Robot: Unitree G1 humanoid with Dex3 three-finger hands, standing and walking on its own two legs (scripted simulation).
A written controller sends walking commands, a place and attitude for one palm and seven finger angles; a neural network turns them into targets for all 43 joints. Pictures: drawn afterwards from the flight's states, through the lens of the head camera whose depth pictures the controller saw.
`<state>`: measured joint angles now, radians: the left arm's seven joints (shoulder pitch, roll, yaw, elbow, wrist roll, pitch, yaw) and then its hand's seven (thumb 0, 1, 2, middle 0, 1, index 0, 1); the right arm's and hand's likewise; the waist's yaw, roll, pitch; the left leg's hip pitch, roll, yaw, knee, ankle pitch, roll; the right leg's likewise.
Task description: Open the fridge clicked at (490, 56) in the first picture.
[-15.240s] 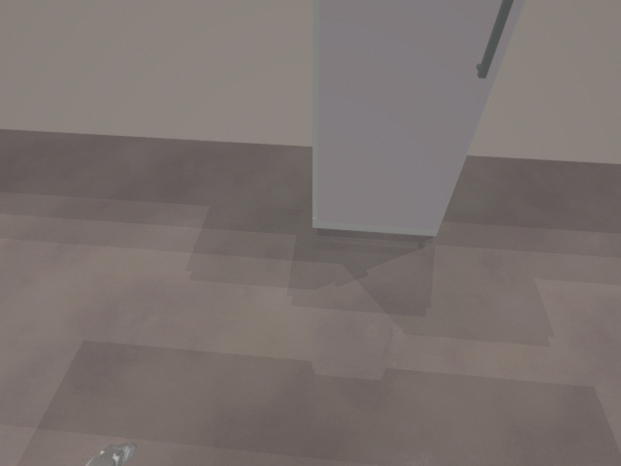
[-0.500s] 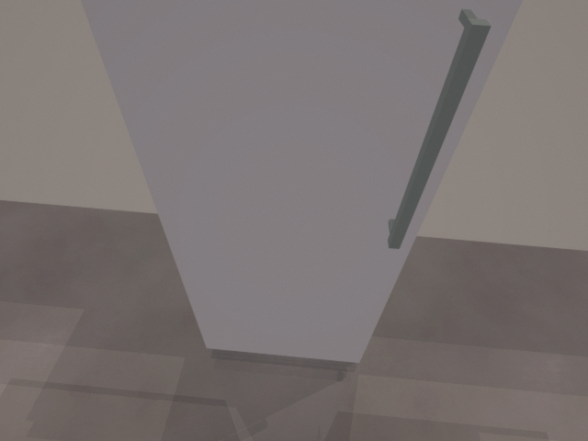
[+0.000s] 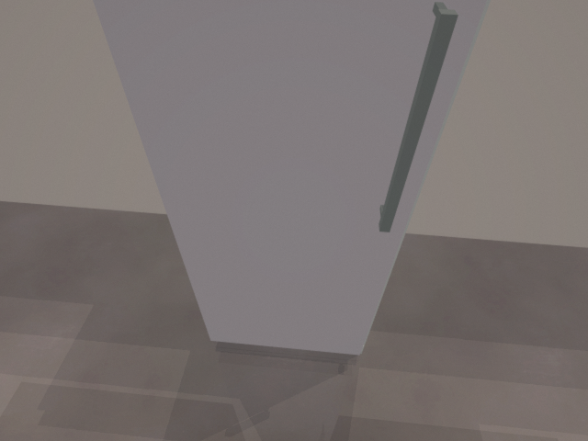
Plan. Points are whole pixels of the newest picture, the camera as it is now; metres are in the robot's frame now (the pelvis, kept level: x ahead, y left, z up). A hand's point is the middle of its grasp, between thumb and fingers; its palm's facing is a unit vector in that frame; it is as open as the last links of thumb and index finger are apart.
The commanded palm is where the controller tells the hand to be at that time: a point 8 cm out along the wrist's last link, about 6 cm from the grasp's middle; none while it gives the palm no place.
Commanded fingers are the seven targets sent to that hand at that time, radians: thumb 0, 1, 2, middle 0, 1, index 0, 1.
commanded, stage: look again from close up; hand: right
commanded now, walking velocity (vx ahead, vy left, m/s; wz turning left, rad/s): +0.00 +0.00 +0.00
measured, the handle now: (406, 139) +0.51 -0.14 +0.17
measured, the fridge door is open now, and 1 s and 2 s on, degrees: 0 0 0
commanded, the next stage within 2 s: raise the hand to about handle height in 1.50 s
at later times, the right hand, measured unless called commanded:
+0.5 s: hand out of the picture +0.01 -0.24 -0.16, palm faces -0.01 +0.95 -0.32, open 7.4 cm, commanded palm none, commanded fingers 0.00 -0.90 -0.90 0.20 0.30 0.20 0.30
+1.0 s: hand out of the picture +0.11 -0.23 -0.14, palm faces -0.02 +0.94 -0.33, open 7.4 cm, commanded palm none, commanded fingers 0.00 -0.90 -0.90 0.20 0.30 0.20 0.30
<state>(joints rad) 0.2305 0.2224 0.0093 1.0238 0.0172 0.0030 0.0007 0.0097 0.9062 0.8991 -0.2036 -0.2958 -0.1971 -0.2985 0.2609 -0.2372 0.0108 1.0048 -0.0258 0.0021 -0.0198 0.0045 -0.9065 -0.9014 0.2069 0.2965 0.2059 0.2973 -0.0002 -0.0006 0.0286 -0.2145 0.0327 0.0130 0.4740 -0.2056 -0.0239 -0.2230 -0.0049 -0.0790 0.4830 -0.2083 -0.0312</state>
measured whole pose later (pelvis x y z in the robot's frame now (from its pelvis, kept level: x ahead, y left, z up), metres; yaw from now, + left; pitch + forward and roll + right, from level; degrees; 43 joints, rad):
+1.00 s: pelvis +0.02 +0.01 +0.01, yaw -1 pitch -2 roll +0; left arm 0.11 0.32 0.00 1.10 0.01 -0.01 -0.01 0.01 0.91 0.90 -0.20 -0.30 -0.20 -0.30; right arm 0.11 -0.32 0.01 1.06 -0.02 -0.03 0.00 0.00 -0.91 -0.90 0.21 0.30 0.21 0.30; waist 0.01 -0.01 0.05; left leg -0.15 0.02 0.04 0.36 -0.18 -0.01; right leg -0.16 -0.01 -0.05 0.35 -0.16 -0.01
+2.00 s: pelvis +0.01 +0.03 -0.06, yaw -2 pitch +8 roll +0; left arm 0.19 0.25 0.01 0.57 -0.03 -0.28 0.02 0.01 0.90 0.90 -0.21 -0.30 -0.20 -0.30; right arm 0.36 -0.27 -0.31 0.29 0.36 -0.53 0.51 0.01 -0.63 -0.79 0.23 0.47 0.23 0.47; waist -0.03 0.03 -0.08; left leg -0.66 0.02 0.06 0.97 -0.45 0.01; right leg -0.69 -0.03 -0.02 0.98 -0.43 0.01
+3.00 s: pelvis +0.02 +0.02 -0.01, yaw -3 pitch -1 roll +1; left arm 0.24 0.26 -0.08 0.61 -0.07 -0.28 0.12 0.02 0.90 0.90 -0.21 -0.30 -0.20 -0.30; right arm 0.03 -0.44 -0.44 0.06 0.35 0.07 0.44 -0.01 0.46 -0.32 0.30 1.17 0.30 1.17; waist -0.06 -0.05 -0.03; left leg -0.23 0.01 0.08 0.55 -0.29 0.00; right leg -0.29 -0.02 0.00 0.61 -0.29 -0.01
